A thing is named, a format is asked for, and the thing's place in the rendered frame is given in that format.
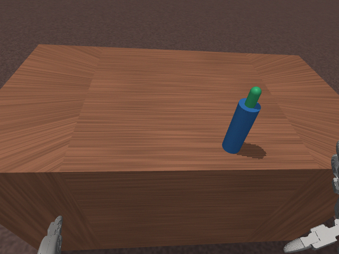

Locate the right robot hand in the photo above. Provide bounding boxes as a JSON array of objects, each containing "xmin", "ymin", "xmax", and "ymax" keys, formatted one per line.
[{"xmin": 283, "ymin": 140, "xmax": 339, "ymax": 253}]

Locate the bottle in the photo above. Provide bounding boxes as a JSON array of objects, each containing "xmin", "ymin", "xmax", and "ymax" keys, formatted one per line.
[{"xmin": 222, "ymin": 86, "xmax": 262, "ymax": 154}]

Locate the left robot hand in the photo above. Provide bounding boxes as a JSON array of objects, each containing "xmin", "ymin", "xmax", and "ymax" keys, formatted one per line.
[{"xmin": 37, "ymin": 215, "xmax": 63, "ymax": 254}]

